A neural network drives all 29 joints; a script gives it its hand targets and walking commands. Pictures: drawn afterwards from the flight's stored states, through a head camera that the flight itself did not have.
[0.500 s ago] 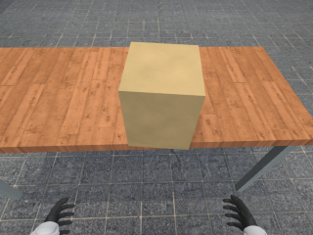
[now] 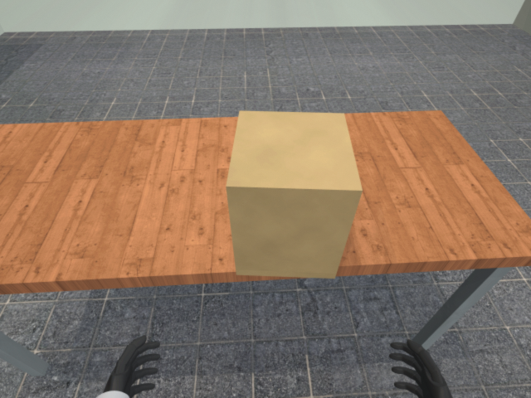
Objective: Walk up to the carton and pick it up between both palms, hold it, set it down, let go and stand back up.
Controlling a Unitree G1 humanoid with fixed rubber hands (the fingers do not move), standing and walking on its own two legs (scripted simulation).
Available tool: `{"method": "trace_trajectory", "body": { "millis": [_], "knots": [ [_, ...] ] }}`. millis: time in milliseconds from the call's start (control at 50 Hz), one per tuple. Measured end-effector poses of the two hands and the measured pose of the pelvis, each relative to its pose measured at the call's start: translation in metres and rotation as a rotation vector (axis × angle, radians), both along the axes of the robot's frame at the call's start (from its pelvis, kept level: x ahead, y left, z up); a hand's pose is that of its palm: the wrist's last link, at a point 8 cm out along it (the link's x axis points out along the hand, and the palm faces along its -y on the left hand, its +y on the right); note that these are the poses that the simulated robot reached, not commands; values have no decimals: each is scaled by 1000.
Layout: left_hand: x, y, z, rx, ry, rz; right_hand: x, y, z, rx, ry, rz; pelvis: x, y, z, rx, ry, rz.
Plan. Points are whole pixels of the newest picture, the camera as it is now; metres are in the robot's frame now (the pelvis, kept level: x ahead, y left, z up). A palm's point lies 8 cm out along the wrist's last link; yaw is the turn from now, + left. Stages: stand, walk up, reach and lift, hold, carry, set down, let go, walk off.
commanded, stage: reach and lift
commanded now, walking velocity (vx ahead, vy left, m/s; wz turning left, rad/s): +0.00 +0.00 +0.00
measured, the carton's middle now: (288, 196) +0.49 +0.01 +0.02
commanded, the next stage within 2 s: none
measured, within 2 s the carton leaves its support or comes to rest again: neither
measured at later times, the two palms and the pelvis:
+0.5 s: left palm (134, 348) +0.20 +0.23 -0.02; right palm (425, 353) +0.22 -0.20 -0.02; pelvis +0.02 +0.00 +0.00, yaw +0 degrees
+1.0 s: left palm (146, 300) +0.26 +0.22 +0.02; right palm (414, 311) +0.27 -0.18 +0.01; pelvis +0.02 +0.00 +0.00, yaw +0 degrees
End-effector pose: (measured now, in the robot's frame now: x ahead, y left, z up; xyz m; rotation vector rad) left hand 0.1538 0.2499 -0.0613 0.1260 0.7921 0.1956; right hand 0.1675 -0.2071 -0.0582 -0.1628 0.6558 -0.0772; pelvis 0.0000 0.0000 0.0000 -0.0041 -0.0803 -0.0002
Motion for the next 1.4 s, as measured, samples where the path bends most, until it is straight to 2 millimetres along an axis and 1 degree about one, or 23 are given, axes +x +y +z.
{"method": "trace_trajectory", "body": {
  "millis": [120, 260, 480, 640, 940, 1060, 1120, 1280, 1400],
  "knots": [
    [9, -4, 10, -15, -63, -10, 13, 4, 9, 15, -59, 0, 5, 6, 1, -3, 3, -4],
    [17, -9, 17, -27, -138, -11, 28, 3, 19, 20, -116, -8, 11, 5, 1, -4, 8, -1],
    [47, -16, 37, -39, -276, -45, 50, 11, 32, 68, -212, -34, 21, -2, 1, -6, 17, 2],
    [65, -18, 51, -49, -364, -70, 64, 14, 45, 93, -297, -46, 27, -3, 1, -8, 16, 3],
    [100, -25, 74, -69, -543, -114, 92, 24, 66, 132, -436, -60, 26, 0, -1, -11, 16, 4],
    [117, -28, 81, -76, -559, -113, 108, 28, 72, 145, -451, -63, 23, 3, -1, -11, 13, 0],
    [127, -29, 90, -83, -553, -106, 119, 29, 82, 150, -458, -64, 21, 3, 0, -10, 13, -2],
    [153, -31, 124, -91, -557, -97, 148, 31, 115, 151, -488, -65, 17, 3, 1, -11, 13, -5],
    [168, -31, 138, -93, -548, -88, 162, 29, 129, 143, -482, -65, 12, 1, 2, -10, 18, -2]
  ]
}}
